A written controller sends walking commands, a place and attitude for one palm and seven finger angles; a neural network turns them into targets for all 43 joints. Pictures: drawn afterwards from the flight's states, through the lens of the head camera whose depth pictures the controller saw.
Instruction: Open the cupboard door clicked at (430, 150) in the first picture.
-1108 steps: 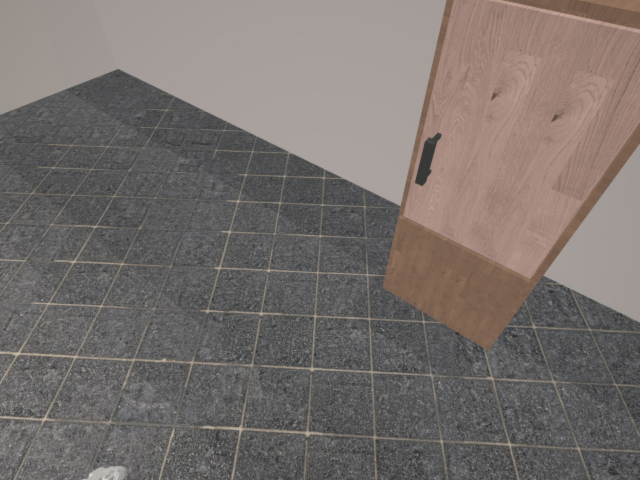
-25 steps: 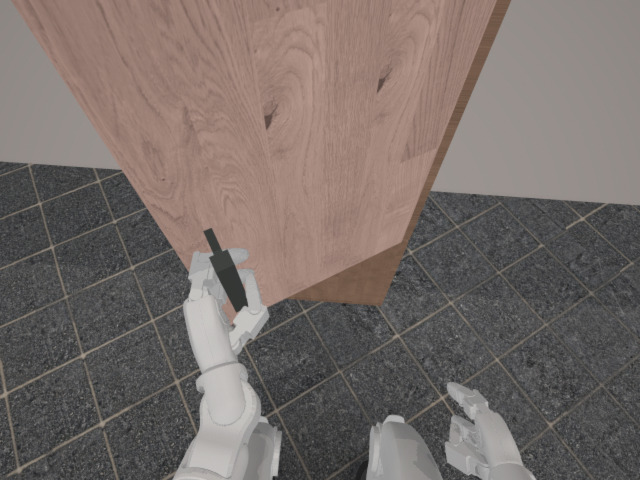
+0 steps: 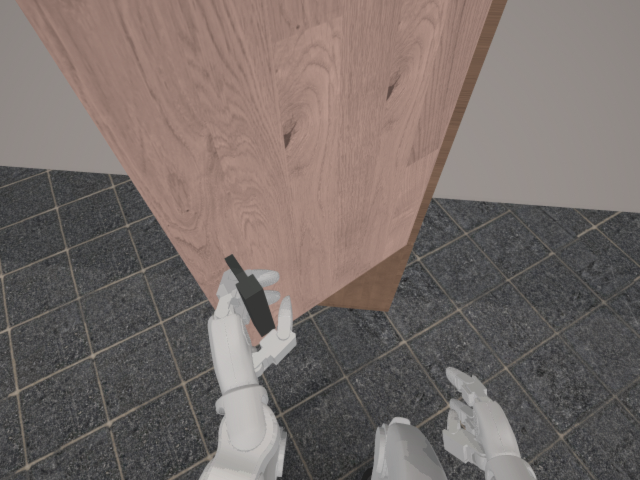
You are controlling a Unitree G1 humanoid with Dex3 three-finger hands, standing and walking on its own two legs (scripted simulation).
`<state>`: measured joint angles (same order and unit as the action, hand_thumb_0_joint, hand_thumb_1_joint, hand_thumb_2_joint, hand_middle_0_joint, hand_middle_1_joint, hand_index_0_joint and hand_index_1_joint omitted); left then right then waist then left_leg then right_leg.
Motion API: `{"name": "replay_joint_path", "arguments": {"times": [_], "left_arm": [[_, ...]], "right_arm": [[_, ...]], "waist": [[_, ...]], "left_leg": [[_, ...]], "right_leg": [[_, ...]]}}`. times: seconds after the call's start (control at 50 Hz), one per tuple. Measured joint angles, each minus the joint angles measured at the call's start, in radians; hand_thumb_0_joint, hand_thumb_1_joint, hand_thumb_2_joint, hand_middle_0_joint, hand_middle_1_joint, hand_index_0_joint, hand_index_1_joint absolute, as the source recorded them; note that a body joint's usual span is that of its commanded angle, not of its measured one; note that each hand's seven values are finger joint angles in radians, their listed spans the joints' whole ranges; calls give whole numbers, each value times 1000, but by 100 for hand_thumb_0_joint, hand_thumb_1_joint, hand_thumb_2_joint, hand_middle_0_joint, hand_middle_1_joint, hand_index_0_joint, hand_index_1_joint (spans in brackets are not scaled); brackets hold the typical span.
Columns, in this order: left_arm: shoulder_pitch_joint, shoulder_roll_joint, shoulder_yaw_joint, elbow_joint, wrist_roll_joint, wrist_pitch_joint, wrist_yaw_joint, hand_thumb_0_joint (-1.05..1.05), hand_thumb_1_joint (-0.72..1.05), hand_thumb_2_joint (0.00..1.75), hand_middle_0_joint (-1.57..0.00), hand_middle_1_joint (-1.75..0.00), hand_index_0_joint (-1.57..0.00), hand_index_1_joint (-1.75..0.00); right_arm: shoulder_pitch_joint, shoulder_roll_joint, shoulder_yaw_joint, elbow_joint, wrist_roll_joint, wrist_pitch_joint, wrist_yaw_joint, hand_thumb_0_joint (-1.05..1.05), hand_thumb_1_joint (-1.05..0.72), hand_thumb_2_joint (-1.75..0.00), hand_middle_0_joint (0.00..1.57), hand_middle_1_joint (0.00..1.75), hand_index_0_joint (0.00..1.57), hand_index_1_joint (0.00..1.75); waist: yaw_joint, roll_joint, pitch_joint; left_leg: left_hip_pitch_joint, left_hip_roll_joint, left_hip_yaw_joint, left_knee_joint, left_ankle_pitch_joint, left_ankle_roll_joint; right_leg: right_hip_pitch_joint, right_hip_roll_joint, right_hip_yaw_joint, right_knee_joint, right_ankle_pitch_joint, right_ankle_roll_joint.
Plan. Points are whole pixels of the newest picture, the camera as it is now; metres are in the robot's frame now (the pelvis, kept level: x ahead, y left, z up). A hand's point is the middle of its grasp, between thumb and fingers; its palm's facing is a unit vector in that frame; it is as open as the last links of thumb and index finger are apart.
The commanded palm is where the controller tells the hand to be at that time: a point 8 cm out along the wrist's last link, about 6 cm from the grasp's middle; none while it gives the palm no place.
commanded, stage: open thumb and fingers to let go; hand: left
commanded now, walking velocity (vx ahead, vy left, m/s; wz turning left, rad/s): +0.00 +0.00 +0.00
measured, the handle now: (249, 296) +0.33 +0.11 +0.02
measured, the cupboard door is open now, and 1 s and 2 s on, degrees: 41 47 45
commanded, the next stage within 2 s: slide the hand sideways off the handle in 0.60 s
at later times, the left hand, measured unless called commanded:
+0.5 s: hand (281, 331) +0.29 +0.07 +0.02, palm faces +0.30 -0.95 -0.04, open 14.4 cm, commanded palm +0.24 +0.10 +0.01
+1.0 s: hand (281, 379) +0.24 +0.06 +0.02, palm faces -0.16 -0.99 +0.04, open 16.1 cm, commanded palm +0.22 +0.12 +0.01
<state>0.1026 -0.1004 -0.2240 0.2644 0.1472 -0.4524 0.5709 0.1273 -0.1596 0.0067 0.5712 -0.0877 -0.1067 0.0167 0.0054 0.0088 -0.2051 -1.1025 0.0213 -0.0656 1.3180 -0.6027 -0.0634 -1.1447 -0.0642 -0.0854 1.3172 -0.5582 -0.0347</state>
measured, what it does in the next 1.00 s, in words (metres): stands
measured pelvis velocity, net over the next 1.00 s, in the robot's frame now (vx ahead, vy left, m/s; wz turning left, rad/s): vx -0.01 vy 0.03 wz -0.01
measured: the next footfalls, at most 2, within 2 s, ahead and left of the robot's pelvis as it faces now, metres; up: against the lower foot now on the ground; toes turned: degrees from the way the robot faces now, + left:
none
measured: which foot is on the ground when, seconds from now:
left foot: down 0.00-1.00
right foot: down 0.00-1.00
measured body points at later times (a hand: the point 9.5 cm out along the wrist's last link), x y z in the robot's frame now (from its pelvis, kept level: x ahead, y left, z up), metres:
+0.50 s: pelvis -0.01 +0.01 +0.00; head +0.09 +0.01 +0.44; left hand +0.27 +0.12 +0.02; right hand +0.18 -0.20 -0.11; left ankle +0.01 +0.16 -0.61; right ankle +0.04 -0.10 -0.61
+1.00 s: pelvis -0.01 +0.03 -0.02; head +0.08 +0.01 +0.42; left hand +0.24 +0.12 +0.02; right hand +0.18 -0.20 -0.11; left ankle +0.01 +0.16 -0.61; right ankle +0.04 -0.10 -0.61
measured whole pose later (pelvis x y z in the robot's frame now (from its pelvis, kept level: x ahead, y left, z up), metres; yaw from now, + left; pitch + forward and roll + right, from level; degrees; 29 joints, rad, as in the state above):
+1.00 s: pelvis -0.01 +0.03 -0.02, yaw -1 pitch +21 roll +0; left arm 0.24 0.03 -0.30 0.06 0.01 -0.46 0.09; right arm 0.19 -0.22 0.00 0.44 -0.03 -0.08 0.03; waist -0.01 0.03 -0.18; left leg -1.15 0.00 -0.03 1.41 -0.62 -0.02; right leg -1.19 -0.08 -0.05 1.39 -0.56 0.00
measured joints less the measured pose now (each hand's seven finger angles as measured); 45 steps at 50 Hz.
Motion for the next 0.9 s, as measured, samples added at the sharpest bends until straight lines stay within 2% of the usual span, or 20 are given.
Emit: {"name": "replay_joint_path", "arguments": {"times": [0.06, 0.26, 0.34, 0.5, 0.72, 0.74, 0.76, 0.8, 0.86, 0.9], "left_arm": [[1, 0, -1, -1, -9, 7, -2, 0, 42, 69, -37, -130, -43, -130], [-2, 3, -16, 3, 11, 3, 27, 0, -17, 44, -34, -124, -35, -123], [-13, 4, -24, 6, 16, 9, 38, 0, -34, 37, -32, -119, -33, -117], [-26, 4, -32, 13, 16, 29, 43, -1, -47, 32, -27, -91, -29, -92], [5, 13, -56, -9, 9, 40, 13, -2, -50, 30, -39, -61, -39, -69], [13, 19, -55, -18, 12, 39, -4, -2, -50, 30, -39, -59, -38, -68], [26, 33, -53, -33, 10, 32, -52, -2, -50, 30, -38, -57, -36, -65], [48, 82, -49, -59, -8, 6, -191, -2, -50, 30, -34, -52, -31, -59], [70, 160, -57, -101, -75, -31, -396, -2, -50, 30, -28, -44, -23, -49], [84, 175, -65, -130, -123, -36, -471, -2, -50, 30, -25, -40, -20, -44]], "right_arm": [[10, 1, 4, -5, 2, 0, 1, 1, -91, -90, 20, 30, 20, 29], [35, -15, -4, 7, -4, -8, 1, 1, -91, -90, 20, 30, 20, 29], [37, -17, -5, 10, -5, -9, 1, 1, -91, -90, 20, 30, 20, 29], [34, -9, 1, 10, -5, -13, 3, 1, -91, -90, 20, 30, 20, 29], [20, -5, 8, 2, -5, -16, 8, 1, -91, -90, 20, 30, 20, 29], [20, -6, 11, -2, -2, -15, 10, 1, -91, -90, 20, 30, 20, 29], [23, -9, 11, -12, 1, -12, 11, 1, -91, -90, 20, 30, 20, 29], [34, -18, 8, -35, 10, -5, 11, 1, -91, -90, 20, 30, 20, 29], [44, -36, 3, -66, 32, 4, 7, 1, -91, -90, 20, 30, 20, 29], [48, -48, -2, -87, 46, 10, 5, 1, -91, -90, 20, 30, 20, 29]], "waist": [[-3, 1, 3], [-12, 6, 4], [-12, 7, 7], [-13, 9, 4], [-8, 8, -1], [-11, 6, 2], [-14, 6, 5], [-16, 8, 10], [-16, 17, 22], [-15, 24, 29]], "left_leg": [[5, 0, 1, -5, 4, 2], [-10, -1, 5, 9, 3, 10], [-14, -2, 7, 12, 5, 14], [-14, -2, 9, 11, 8, 18], [-8, -3, 8, 12, 8, 20], [-7, -5, 8, 13, 8, 21], [-8, -9, 8, 15, 8, 22], [-15, -15, 6, 27, 6, 25], [-25, -18, 6, 54, -5, 28], [-34, -18, 11, 71, -12, 32]], "right_leg": [[6, 0, 1, -7, 5, 1], [-5, 0, 5, -4, 12, 9], [-9, 0, 8, -3, 16, 12], [-7, 1, 11, -10, 23, 15], [1, 0, 10, -13, 25, 18], [2, -2, 10, -10, 24, 19], [1, -5, 10, -6, 22, 19], [-3, -11, 9, 6, 16, 20], [-12, -15, 11, 31, 7, 23], [-22, -15, 17, 45, 3, 27]]}}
